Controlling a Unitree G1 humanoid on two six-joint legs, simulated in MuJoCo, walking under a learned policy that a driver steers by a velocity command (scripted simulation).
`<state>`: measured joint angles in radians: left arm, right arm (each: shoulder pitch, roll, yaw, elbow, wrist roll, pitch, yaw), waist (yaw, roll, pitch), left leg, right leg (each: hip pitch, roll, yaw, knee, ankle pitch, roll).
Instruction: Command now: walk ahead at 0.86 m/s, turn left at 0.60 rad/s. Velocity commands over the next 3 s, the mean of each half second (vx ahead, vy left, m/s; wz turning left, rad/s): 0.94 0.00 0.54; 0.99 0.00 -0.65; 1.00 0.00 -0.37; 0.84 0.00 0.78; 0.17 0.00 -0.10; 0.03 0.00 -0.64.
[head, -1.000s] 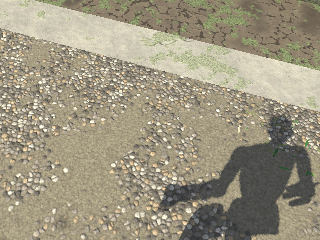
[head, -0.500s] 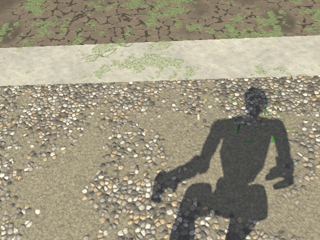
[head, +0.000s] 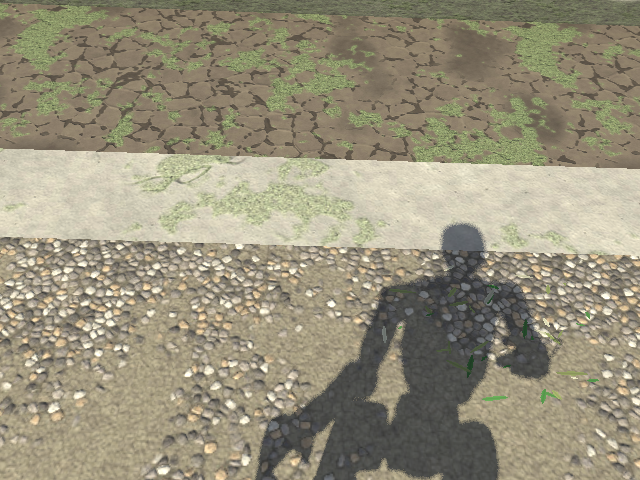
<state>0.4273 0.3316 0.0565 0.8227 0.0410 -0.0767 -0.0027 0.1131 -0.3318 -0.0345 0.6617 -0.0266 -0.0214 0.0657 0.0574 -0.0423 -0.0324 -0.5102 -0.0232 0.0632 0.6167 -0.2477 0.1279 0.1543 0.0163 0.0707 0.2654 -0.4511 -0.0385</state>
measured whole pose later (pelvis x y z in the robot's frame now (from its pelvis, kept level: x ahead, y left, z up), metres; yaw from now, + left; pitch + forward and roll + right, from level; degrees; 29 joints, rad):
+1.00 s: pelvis +0.89 +0.22 +0.01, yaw -5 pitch +1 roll +1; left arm 0.34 0.34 0.08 0.75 0.02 -0.01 0.00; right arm 0.23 -0.27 -0.01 0.70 -0.04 -0.07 -0.03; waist 0.02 -0.05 0.00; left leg -0.28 0.05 0.08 0.59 -0.31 -0.02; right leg -0.51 0.02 0.01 1.37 -0.32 -0.10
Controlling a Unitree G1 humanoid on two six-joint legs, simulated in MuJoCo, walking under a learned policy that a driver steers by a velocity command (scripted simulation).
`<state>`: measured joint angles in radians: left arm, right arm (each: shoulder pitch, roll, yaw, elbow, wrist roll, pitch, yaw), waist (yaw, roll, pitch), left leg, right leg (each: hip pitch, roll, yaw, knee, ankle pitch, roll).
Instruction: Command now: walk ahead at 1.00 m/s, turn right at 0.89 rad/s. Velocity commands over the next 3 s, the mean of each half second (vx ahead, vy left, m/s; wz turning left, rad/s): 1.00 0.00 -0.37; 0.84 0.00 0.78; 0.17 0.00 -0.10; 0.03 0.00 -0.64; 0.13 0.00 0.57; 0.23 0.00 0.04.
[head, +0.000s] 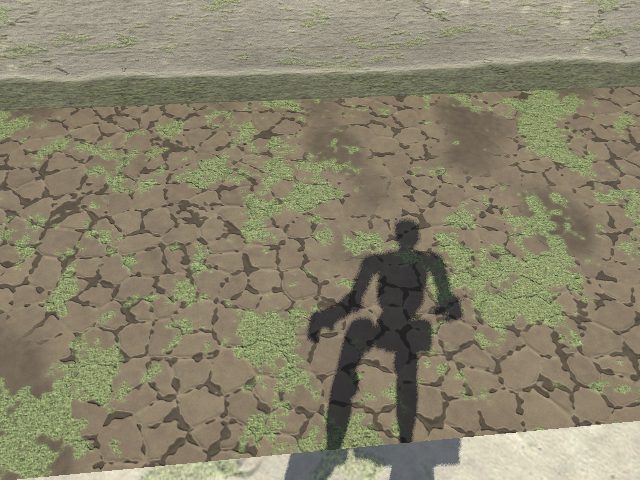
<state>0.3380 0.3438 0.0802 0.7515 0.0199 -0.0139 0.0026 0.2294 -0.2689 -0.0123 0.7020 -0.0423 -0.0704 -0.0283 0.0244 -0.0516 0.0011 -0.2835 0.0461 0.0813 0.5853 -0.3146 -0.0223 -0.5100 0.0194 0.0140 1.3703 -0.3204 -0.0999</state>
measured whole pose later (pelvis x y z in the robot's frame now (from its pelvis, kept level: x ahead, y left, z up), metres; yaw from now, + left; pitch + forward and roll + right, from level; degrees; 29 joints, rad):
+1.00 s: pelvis +0.31 -0.02 -0.03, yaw +15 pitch +0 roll -1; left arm 0.12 0.22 -0.01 0.61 0.06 0.03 0.05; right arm 0.03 -0.27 -0.04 0.55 0.00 0.10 -0.01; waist 0.00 -0.03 0.05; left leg -0.52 -0.08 -0.07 0.99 -0.48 0.02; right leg -0.46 -0.07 -0.08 0.80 -0.33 0.02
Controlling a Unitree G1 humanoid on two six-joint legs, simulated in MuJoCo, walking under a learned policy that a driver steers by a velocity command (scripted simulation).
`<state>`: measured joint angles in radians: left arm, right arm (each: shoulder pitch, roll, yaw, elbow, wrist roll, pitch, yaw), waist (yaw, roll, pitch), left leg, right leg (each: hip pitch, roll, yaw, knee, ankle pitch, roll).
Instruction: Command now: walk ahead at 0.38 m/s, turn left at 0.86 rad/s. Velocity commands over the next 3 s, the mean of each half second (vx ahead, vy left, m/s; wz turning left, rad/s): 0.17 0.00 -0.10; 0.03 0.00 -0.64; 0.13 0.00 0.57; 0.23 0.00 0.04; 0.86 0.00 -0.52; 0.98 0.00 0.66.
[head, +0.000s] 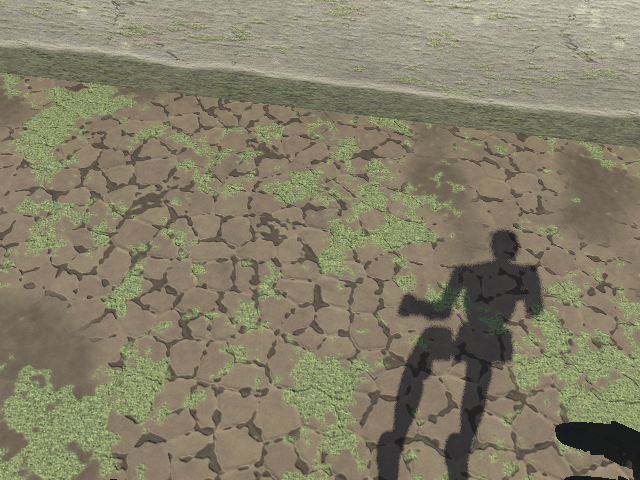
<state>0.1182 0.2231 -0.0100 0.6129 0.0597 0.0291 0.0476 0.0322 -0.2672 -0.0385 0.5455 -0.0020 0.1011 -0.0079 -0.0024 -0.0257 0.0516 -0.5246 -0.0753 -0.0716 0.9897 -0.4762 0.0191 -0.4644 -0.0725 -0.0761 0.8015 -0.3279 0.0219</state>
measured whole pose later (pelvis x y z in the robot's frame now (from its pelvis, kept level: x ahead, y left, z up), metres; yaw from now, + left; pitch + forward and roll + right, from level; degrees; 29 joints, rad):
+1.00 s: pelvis -0.11 +0.10 +0.04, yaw -26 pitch +2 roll -2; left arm 0.16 0.34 0.08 0.69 0.00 0.14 0.01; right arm 0.28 -0.23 -0.01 0.67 -0.02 0.00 -0.02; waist -0.03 -0.05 -0.03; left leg -0.33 0.01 0.03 0.44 -0.15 0.04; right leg -0.46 0.11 0.18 1.07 -0.43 0.07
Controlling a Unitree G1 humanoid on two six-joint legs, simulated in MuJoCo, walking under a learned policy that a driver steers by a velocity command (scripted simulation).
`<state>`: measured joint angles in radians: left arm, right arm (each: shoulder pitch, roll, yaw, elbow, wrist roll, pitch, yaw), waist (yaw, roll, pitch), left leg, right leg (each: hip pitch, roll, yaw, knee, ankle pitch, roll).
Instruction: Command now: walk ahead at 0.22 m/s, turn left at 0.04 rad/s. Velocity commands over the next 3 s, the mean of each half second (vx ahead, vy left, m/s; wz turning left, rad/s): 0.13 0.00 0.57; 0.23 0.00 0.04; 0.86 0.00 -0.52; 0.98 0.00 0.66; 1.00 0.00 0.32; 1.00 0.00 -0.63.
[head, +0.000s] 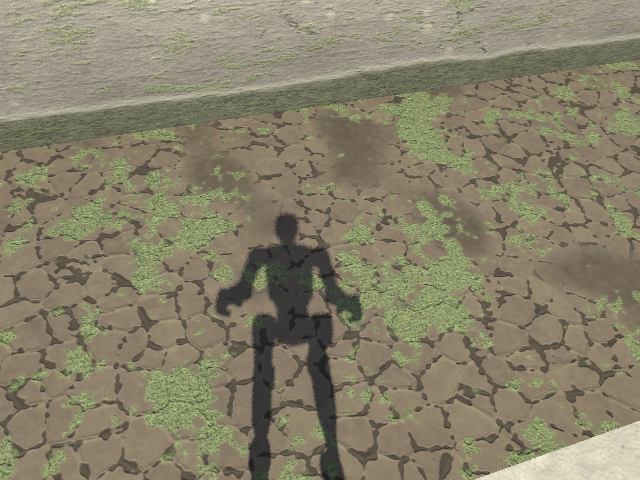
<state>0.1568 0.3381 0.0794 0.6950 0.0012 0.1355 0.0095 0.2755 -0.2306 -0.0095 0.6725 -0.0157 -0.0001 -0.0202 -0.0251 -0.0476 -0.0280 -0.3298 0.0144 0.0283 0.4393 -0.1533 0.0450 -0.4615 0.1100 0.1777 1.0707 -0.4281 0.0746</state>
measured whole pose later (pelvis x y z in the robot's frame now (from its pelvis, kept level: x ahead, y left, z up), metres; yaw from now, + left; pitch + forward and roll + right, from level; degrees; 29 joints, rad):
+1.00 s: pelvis +0.01 -0.02 -0.03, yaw +18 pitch +1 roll +2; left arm 0.22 0.24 0.02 0.62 0.01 0.06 -0.01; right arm 0.19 -0.23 -0.03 0.62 -0.01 0.04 -0.04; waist 0.00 0.03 -0.04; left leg -0.38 0.01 0.14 0.69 -0.34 0.03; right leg -0.34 0.02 -0.03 0.69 -0.40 -0.07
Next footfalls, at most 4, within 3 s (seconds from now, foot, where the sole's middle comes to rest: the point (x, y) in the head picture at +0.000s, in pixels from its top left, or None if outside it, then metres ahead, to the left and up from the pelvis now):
0.12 right None -0.01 -0.11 -0.78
0.52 left None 0.02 0.10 -0.78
0.98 right None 0.06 -0.08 -0.78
1.40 left None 0.16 0.10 -0.78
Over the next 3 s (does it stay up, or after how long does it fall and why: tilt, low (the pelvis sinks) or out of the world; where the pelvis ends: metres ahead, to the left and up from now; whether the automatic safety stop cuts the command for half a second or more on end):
stays up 0.11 -0.02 -0.02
